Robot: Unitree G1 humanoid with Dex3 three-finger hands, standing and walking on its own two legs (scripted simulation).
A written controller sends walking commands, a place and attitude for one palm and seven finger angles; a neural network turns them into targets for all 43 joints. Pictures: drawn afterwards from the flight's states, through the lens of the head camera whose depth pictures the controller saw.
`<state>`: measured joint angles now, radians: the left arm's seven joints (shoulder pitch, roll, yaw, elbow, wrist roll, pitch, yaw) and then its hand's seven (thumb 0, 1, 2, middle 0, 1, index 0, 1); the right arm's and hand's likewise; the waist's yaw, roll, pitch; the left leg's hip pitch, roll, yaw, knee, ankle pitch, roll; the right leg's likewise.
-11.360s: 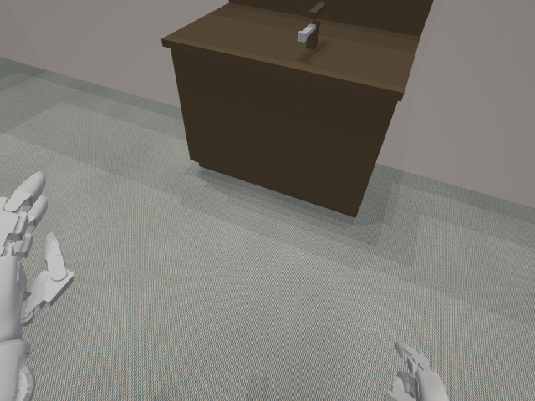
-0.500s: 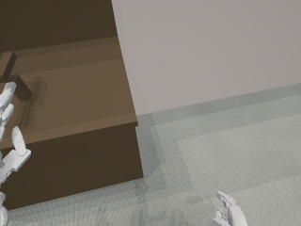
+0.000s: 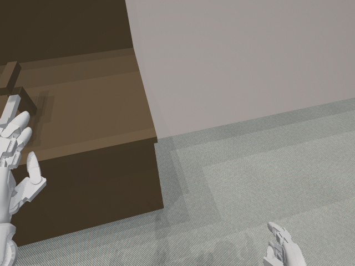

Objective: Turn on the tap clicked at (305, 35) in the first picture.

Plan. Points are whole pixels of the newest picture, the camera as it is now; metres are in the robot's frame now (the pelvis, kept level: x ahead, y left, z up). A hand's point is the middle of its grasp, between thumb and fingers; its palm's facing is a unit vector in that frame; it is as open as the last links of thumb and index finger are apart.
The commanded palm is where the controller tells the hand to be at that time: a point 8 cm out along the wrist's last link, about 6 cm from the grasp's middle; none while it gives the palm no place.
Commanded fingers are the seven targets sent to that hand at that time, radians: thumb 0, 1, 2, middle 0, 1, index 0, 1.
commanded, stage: come to a stop and stand still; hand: left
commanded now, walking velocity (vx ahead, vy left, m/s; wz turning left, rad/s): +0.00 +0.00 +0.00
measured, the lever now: (5, 124) +0.42 +0.50 +0.06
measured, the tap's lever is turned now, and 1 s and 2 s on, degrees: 0 0 0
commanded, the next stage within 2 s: look again from close up in 0.96 s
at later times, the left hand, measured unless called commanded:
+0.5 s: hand (18, 173) +0.23 +0.29 +0.16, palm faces +0.37 -0.85 -0.36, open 7.4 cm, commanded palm +0.17 +0.32 +0.18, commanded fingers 0.00 0.90 0.90 -0.20 -0.30 -0.20 -0.30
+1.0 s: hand (19, 160) +0.25 +0.30 +0.16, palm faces +0.39 -0.86 -0.33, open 7.4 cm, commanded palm +0.20 +0.33 +0.18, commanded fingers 0.00 0.90 0.90 -0.20 -0.30 -0.20 -0.30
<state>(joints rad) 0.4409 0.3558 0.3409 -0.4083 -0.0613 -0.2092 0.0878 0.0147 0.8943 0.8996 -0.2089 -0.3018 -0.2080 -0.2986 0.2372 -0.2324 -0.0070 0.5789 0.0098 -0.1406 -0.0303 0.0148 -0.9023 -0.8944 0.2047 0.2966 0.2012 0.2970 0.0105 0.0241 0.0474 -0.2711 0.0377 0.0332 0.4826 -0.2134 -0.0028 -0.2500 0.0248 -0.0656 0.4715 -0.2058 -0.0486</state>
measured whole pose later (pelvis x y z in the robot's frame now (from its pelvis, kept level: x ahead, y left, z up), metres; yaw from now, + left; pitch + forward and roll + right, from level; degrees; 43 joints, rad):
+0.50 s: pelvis +0.01 +0.04 +0.01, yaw +0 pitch -1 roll -1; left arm 0.41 0.37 0.34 -0.41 -0.03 -0.22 0.08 0.02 0.89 0.90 -0.21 -0.30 -0.21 -0.30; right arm 0.24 -0.17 0.05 0.60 -0.02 -0.17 -0.02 0.02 -0.90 -0.89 0.21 0.30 0.20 0.30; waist 0.04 -0.04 0.03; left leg -0.22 -0.03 -0.01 0.41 -0.17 0.04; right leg -0.18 0.01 -0.02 0.35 -0.16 0.00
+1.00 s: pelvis +0.04 +0.05 +0.01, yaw +0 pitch +0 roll -1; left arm 0.42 0.36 0.33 -0.43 -0.06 -0.18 0.10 0.02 0.89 0.90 -0.21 -0.30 -0.21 -0.30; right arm 0.20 -0.19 0.03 0.57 0.00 -0.08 -0.04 0.01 -0.90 -0.89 0.20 0.30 0.20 0.30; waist 0.03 -0.03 0.01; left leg -0.20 -0.04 -0.01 0.40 -0.21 0.05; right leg -0.14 -0.01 -0.02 0.33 -0.19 0.02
